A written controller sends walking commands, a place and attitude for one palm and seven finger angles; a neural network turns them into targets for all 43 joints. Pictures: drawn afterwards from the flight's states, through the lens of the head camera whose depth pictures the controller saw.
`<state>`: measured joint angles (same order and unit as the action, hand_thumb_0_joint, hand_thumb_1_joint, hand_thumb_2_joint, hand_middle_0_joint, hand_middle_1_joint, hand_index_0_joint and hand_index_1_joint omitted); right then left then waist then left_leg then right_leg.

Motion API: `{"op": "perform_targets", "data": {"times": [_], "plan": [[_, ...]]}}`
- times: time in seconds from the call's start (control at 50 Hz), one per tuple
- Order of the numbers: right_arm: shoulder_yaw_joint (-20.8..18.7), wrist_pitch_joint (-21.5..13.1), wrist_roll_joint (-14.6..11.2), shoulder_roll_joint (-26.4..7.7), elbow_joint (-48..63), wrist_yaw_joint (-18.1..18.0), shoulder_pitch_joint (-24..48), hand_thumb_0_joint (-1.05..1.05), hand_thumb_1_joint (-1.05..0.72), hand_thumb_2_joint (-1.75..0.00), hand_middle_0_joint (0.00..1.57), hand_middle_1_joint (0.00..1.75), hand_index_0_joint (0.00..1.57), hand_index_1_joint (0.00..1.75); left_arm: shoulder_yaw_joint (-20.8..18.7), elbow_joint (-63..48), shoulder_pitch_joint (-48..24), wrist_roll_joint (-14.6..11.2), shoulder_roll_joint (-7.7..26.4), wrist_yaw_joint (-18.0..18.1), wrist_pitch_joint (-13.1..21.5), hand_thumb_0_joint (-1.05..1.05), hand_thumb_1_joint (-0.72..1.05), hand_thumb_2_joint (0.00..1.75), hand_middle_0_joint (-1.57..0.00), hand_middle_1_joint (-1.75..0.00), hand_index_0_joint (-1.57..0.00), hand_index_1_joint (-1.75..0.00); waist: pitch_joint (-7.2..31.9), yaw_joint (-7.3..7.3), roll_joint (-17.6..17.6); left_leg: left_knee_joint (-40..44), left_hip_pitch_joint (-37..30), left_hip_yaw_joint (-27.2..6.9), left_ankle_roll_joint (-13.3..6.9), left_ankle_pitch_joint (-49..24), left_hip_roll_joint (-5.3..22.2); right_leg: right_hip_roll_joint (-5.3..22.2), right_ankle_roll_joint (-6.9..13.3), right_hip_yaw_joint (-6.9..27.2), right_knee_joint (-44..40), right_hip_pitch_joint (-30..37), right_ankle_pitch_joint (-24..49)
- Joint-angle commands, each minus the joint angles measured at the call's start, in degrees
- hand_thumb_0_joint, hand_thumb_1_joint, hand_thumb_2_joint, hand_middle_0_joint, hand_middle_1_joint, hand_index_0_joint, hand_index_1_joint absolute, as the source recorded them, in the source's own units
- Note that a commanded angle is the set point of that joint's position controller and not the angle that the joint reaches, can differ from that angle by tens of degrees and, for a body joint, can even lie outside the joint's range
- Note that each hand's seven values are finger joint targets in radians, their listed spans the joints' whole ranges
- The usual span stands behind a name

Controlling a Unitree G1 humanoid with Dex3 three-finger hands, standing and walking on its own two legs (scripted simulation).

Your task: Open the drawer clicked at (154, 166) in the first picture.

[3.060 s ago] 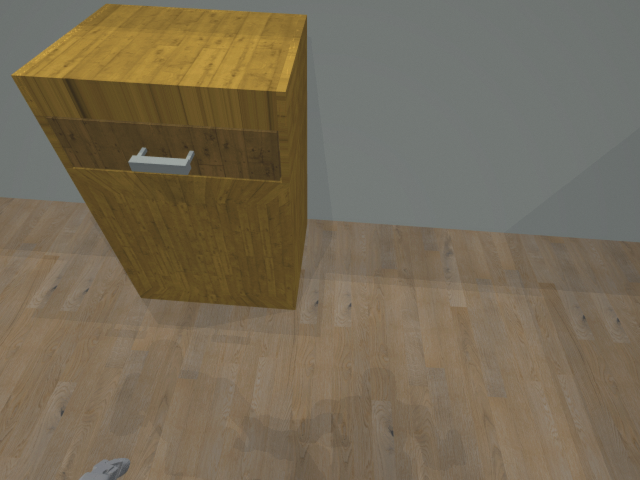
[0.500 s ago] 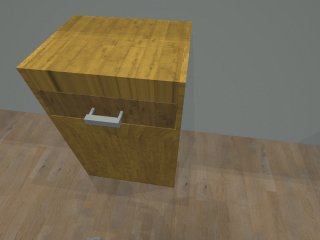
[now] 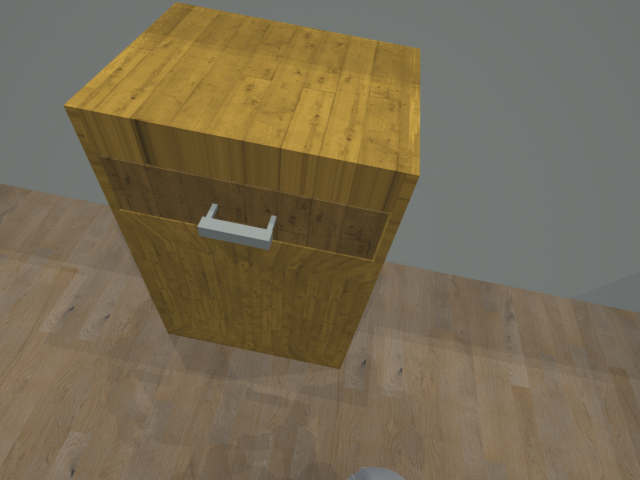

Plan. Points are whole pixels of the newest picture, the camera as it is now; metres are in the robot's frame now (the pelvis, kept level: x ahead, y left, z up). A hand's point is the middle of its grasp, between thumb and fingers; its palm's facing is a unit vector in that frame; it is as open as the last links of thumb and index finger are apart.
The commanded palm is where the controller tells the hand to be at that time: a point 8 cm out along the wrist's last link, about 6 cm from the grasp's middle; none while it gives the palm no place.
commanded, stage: come to a stop and stand still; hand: left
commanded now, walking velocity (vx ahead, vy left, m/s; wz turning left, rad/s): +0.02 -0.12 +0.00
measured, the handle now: (239, 224) +0.54 +0.19 -0.09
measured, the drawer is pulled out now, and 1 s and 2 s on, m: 0.00 0.00 0.00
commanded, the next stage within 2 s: look again from close up in 0.82 s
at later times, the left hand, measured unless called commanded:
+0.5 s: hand out of the picture +0.00 +0.10 -0.16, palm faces +0.03 -0.97 -0.24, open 7.3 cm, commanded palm none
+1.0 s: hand out of the picture -0.08 +0.06 -0.17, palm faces +0.04 -0.98 -0.17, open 7.4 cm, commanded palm none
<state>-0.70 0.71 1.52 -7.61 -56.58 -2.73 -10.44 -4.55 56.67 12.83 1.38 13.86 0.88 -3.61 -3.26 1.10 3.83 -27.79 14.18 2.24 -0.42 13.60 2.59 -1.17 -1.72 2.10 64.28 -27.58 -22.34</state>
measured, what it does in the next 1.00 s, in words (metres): steps on the spot: right foot, then left foot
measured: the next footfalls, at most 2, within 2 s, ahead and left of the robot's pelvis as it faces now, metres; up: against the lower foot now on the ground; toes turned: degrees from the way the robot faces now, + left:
right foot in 0.28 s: -0.02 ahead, -0.16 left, +0.00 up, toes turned -4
left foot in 0.54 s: +0.00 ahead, +0.06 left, +0.00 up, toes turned -16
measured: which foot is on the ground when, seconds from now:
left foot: down 0.00-0.30, up 0.32-0.52, down 0.54-1.00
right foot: up 0.00-0.26, down 0.28-1.00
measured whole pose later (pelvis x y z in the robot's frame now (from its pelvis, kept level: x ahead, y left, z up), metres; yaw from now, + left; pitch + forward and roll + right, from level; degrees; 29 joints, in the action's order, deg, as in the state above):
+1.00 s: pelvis -0.04 -0.09 +0.00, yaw -1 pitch -1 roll +0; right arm -0.5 0.9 0.4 -8.7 -63.2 -2.3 -15.3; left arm 0.4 65.2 20.6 1.0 4.3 3.5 2.7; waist -2.4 0.8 -1.2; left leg -34.6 14.4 1.1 0.9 17.2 3.2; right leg -3.5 3.9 -3.9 22.7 -8.0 -14.1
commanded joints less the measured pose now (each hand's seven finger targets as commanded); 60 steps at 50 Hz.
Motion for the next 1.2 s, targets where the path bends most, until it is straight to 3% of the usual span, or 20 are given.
{"op": "perform_targets", "data": {"times": [0.0, 0.14, 0.2, 0.24, 0.28, 0.3, 0.32, 0.38, 0.5, 0.6, 0.78, 0.88, 0.9, 0.92, 0.94, 1.0, 1.08, 1.12, 1.14, 1.18], "plan": [[-3.0, -1.3, 0.0, -11.3, 1.3, -1.0, -4.3, 0.0, -0.9, -0.9, 0.2, 0.3, 0.2, 0.3, -0.9, -1.0, 4.3, 0.0, 2.7, -0.6, 0.4, 0.0, 0.9, 0.9, -0.2, -0.3, -0.2, -0.3, 4.9, -1.78, -12.9, 11.4, -9.0, -9.9, -7.0, -19.4, 13.5, 1.9, -1.6, 1.7, 1.3, -3.1, 2.6], [-3.8, -0.8, 0.3, -12.7, -1.9, -0.4, -9.4, 0.0, -0.9, -0.9, 0.2, 0.3, 0.2, 0.3, 0.8, -1.4, -0.4, -0.4, -0.4, -0.9, 1.0, 0.0, 0.9, 0.9, -0.2, -0.3, -0.2, -0.3, 4.6, -4.72, -16.4, 11.1, -11.1, -11.0, -8.1, -18.5, 13.9, 3.0, -0.8, -3.3, -23.1, 5.9, -5.4], [-3.9, -0.5, 0.0, -12.9, -2.8, 0.2, -7.6, 0.0, -0.9, -0.9, 0.2, 0.3, 0.2, 0.3, 1.0, 1.2, 4.3, -0.8, -1.0, -0.7, 1.7, 0.0, 0.9, 0.9, -0.2, -0.3, -0.2, -0.3, 4.5, -2.18, -16.2, 10.2, -4.9, -10.2, -6.3, -10.7, 11.8, 1.9, 0.3, -5.3, -34.3, 14.5, 2.0], [-3.5, -0.5, -0.7, -10.2, -3.4, 0.6, -7.6, 0.0, -0.9, -0.9, 0.2, 0.3, 0.2, 0.3, 1.0, 3.3, 7.8, -0.5, 0.6, -0.2, 2.5, 0.0, 0.9, 0.9, -0.2, -0.3, -0.2, -0.3, 5.3, -0.6, -10.7, 6.3, 0.9, -6.4, -2.3, -3.4, 7.4, 3.5, 0.7, -4.0, -45.9, 23.5, 11.9], [-1.8, -0.1, -1.0, -4.2, -2.4, 1.1, -6.4, 0.0, -0.9, -0.9, 0.2, 0.3, 0.2, 0.3, 0.8, 3.2, 5.9, -0.3, 6.0, 0.5, 3.5, 0.0, 0.9, 0.9, -0.2, -0.3, -0.2, -0.3, 1.7, -0.96, 6.5, -2.5, 7.7, 0.5, 1.9, 9.6, 0.7, 17.0, 5.7, 9.7, -53.3, 19.8, 7.1], [-1.8, 0.3, -0.7, -4.8, -1.9, 1.4, -5.0, 0.0, -0.9, -0.9, 0.2, 0.3, 0.2, 0.3, 1.1, 2.5, 4.1, -0.2, 6.2, 0.5, 3.3, 0.0, 0.9, 0.9, -0.2, -0.3, -0.2, -0.3, 0.4, -0.67, 5.1, -5.5, 5.8, -1.0, 1.5, 12.2, 1.1, 18.2, 7.5, 10.0, -54.9, 14.1, -0.2], [-1.9, 1.0, -0.2, -4.8, -2.2, 1.4, -3.9, 0.0, -0.9, -0.9, 0.2, 0.3, 0.2, 0.3, 0.9, 2.9, 3.4, -0.1, 4.5, 0.8, 3.6, 0.0, 0.9, 0.9, -0.2, -0.3, -0.2, -0.3, -2.3, -0.19, 11.6, -8.4, 6.3, -1.6, 1.0, 11.3, 1.4, 15.9, 7.6, 10.7, -56.5, 10.9, -1.4], [-1.6, 0.9, -0.3, -4.1, -5.9, 1.1, -8.3, 0.0, -0.9, -0.9, 0.2, 0.3, 0.2, 0.3, 2.1, 3.6, 2.1, -0.6, 0.4, 0.9, 4.0, 0.0, 0.9, 0.9, -0.2, -0.3, -0.2, -0.3, -5.7, -2.03, 7.1, -10.2, 5.5, -1.8, 0.9, 6.2, 1.9, 12.5, 8.4, 4.6, -52.5, 11.7, 9.9], [-0.8, 0.1, -0.5, -3.2, -8.6, 0.4, -11.8, 0.0, -0.9, -0.9, 0.2, 0.3, 0.2, 0.3, 2.6, 5.0, 3.8, -1.2, -0.8, 1.1, 4.3, 0.0, 0.9, 0.9, -0.2, -0.3, -0.2, -0.3, -3.2, -2.7, -0.1, 1.5, -4.1, -2.2, 0.8, -4.0, 2.6, 10.6, 7.1, 3.1, -48.6, 10.5, 12.4], [-0.2, -0.8, -0.7, -3.5, -9.7, -0.2, -10.0, 0.0, -0.9, -0.9, 0.2, 0.3, 0.2, 0.3, 2.8, 6.7, 6.2, -1.5, -1.2, 1.2, 4.1, 0.0, 0.9, 0.9, -0.2, -0.3, -0.2, -0.3, -0.7, -1.01, -7.7, 5.7, -4.9, -3.2, 0.3, -10.6, 4.1, 7.0, 4.1, 1.3, -46.4, 16.7, 18.8], [-0.2, -0.3, -0.7, -3.0, -9.3, -0.1, -9.5, 0.0, -0.9, -0.9, 0.2, 0.3, 0.2, 0.3, 3.2, 8.2, 8.5, -1.1, -2.3, 1.3, 4.4, 0.0, 0.9, 0.9, -0.2, -0.3, -0.2, -0.3, -3.2, -1.45, -2.2, 6.3, -5.2, -1.8, 0.8, -4.9, 2.9, 7.3, 3.7, 2.8, -50.9, 14.4, 9.9], [0.0, -0.5, -0.6, -3.0, -9.1, -0.1, -9.7, 0.0, -0.9, -0.9, 0.2, 0.3, 0.2, 0.3, 3.3, 8.6, 9.6, -1.0, -3.0, 1.4, 4.7, 0.0, 0.9, 0.9, -0.2, -0.3, -0.2, -0.3, -2.6, -1.42, -3.3, 6.6, -5.7, -1.9, 0.6, -5.8, 3.0, 7.1, 4.0, 2.7, -50.7, 14.5, 10.5], [-0.5, -2.1, -1.2, -4.6, -4.8, 0.7, -2.4, 0.0, -0.9, -0.9, 0.2, 0.3, 0.2, 0.3, 2.8, 9.4, 15.9, 0.2, -0.1, 3.8, 7.2, 0.0, 0.9, 0.9, -0.2, -0.3, -0.2, -0.3, -3.9, 2.39, 4.8, -10.1, 5.3, 1.8, 2.6, 3.7, 1.1, 12.4, -4.2, 9.6, -47.6, 19.2, 56.3], [0.1, -1.4, -1.5, -4.1, -1.7, 1.0, -4.5, 0.0, -0.9, -0.9, 0.2, 0.3, 0.2, 0.3, 3.4, 8.9, 15.9, 0.0, 1.7, 3.8, 7.8, 0.0, 0.9, 0.9, -0.2, -0.3, -0.2, -0.3, -1.5, -1.13, 3.1, -11.9, 5.4, -1.1, 1.1, 6.4, -0.1, 15.3, -3.6, 5.8, -43.2, 23.2, 73.8], [-0.1, -1.1, -1.2, -1.6, -1.9, 0.6, -8.9, 0.0, -0.9, -0.9, 0.2, 0.3, 0.2, 0.3, 3.0, 7.3, 15.4, -0.1, 0.5, 3.7, 7.5, 0.0, 0.9, 0.9, -0.2, -0.3, -0.2, -0.3, 4.1, -1.63, 5.0, -12.7, 5.1, -1.6, -0.6, 6.7, -0.3, 15.1, -2.5, 4.7, -40.6, 27.4, 75.0], [-0.1, -1.4, -1.5, -1.8, -1.4, 1.0, -8.0, 0.0, -0.9, -0.9, 0.2, 0.3, 0.2, 0.3, 3.2, 4.7, 12.7, 0.0, -0.1, 2.8, 6.7, 0.0, 0.9, 0.9, -0.2, -0.3, -0.2, -0.3, 8.3, -1.19, 1.7, -8.3, 3.1, -0.1, -0.4, 6.0, -1.2, 12.6, 7.6, 2.2, -40.1, 27.3, 56.1], [0.1, -1.8, -0.7, -3.8, -2.5, 0.8, -11.2, 0.0, -0.9, -0.9, 0.2, 0.3, 0.2, 0.3, 4.0, 4.3, 10.2, -0.6, -2.4, 2.2, 5.4, 0.0, 0.9, 0.9, -0.2, -0.3, -0.2, -0.3, 1.1, -2.38, -5.0, 2.7, -3.6, -3.8, -1.4, -6.0, 2.4, 7.6, 5.8, 1.6, -41.6, 14.0, 18.1], [0.2, -2.0, -0.4, -5.4, -2.4, 0.6, -11.6, 0.0, -0.9, -0.9, 0.2, 0.3, 0.2, 0.3, 4.1, 4.6, 11.8, -0.4, -3.4, 2.1, 5.0, 0.0, 0.9, 0.9, -0.2, -0.3, -0.2, -0.3, -1.8, -1.18, -6.0, 2.8, -0.8, -5.4, -2.8, -9.1, 5.4, 5.9, 5.3, 0.5, -42.2, 13.1, 12.7], [0.5, -2.0, -0.4, -5.0, -2.8, 0.6, -10.8, 0.0, -0.9, -0.9, 0.2, 0.3, 0.2, 0.3, 4.2, 4.7, 11.1, -0.5, -2.8, 1.9, 4.8, 0.0, 0.9, 0.9, -0.2, -0.3, -0.2, -0.3, -2.8, -0.97, -9.5, 4.1, 1.0, -6.5, -2.8, -8.2, 4.6, 5.6, 5.3, 0.2, -41.5, 13.9, 11.7], [0.7, -1.8, -0.6, -5.3, -2.2, 0.6, -9.7, 0.0, -0.9, -0.9, 0.2, 0.3, 0.2, 0.3, 4.3, 4.8, 11.3, -0.4, -2.2, 1.7, 4.6, 0.0, 0.9, 0.9, -0.2, -0.3, -0.2, -0.3, -4.2, -0.53, -8.0, 6.1, 3.3, -7.1, -3.0, -3.9, 4.3, 5.5, 5.0, 0.2, -41.7, 14.8, 10.3]]}}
